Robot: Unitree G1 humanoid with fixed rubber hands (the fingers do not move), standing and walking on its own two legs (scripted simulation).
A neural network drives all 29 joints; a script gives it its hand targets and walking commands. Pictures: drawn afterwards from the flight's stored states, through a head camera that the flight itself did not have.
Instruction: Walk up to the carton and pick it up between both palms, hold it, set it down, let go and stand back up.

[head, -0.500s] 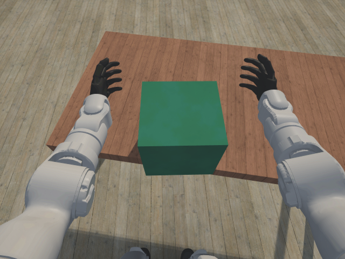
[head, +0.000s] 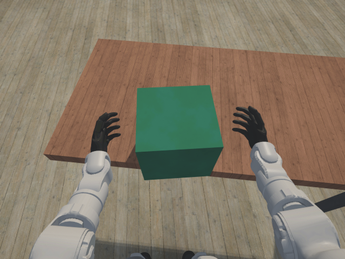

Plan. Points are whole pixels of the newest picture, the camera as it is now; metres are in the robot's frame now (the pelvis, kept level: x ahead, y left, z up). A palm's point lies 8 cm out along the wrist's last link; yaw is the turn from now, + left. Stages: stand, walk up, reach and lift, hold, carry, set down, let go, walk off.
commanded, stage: set down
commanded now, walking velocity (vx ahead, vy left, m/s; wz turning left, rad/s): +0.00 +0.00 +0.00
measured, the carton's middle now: (175, 134) +0.44 -0.02 -0.07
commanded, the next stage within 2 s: let go in 1.84 s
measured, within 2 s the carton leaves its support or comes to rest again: neither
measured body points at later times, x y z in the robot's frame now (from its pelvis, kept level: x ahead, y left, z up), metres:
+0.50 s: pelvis +0.01 +0.00 +0.00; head +0.06 +0.00 +0.45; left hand +0.31 +0.18 -0.03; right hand +0.32 -0.22 -0.03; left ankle +0.02 +0.13 -0.72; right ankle +0.02 -0.08 -0.72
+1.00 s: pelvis +0.02 +0.00 +0.01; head +0.06 +0.00 +0.46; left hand +0.26 +0.20 -0.05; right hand +0.26 -0.22 -0.05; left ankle +0.02 +0.13 -0.72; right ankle +0.02 -0.08 -0.72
